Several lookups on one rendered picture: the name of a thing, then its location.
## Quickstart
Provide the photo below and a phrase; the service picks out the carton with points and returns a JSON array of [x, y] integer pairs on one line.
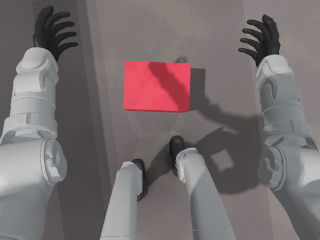
[[156, 86]]

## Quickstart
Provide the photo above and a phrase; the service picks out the right robot thigh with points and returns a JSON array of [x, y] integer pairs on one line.
[[208, 215]]

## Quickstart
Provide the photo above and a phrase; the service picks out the left robot hand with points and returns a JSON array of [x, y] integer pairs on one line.
[[45, 31]]

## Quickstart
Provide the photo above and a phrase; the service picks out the robot right upper arm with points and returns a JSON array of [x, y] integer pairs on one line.
[[293, 175]]

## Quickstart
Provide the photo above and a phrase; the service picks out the robot left upper arm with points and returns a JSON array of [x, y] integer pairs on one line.
[[29, 170]]

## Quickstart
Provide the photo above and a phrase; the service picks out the right robot hand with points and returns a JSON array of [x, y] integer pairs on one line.
[[269, 39]]

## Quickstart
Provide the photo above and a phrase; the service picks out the robot left shin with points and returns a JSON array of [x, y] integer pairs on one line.
[[128, 164]]

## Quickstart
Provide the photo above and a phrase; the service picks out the robot right forearm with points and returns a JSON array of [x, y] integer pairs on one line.
[[281, 105]]

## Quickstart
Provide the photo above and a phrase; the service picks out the robot left forearm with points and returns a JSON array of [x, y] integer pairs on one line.
[[33, 101]]

